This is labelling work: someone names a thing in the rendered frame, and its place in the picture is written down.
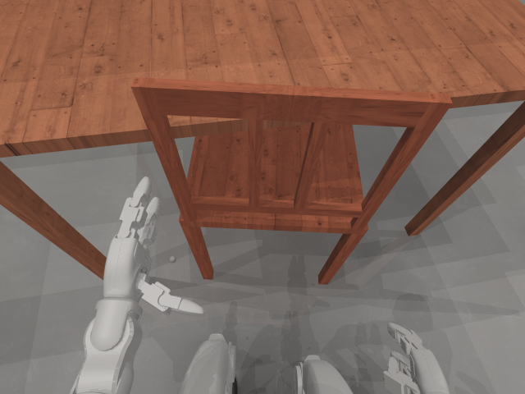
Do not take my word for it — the robot right hand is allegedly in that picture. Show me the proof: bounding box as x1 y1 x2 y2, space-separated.
384 323 450 394

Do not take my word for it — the left robot forearm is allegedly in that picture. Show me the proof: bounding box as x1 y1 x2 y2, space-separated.
69 297 143 394

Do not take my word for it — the robot right thigh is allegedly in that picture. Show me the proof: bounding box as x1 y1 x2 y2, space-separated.
294 360 353 394

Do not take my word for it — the robot left thigh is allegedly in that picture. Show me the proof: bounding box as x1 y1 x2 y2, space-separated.
176 340 236 394

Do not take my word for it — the robot thigh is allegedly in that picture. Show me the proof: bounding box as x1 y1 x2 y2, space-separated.
176 340 236 394
294 360 353 394

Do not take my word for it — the chair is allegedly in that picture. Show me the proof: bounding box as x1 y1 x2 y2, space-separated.
131 77 452 285

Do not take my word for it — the robot left hand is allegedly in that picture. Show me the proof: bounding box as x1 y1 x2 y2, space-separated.
103 176 205 316

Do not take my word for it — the table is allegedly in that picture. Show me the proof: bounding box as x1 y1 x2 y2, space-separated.
0 0 525 279

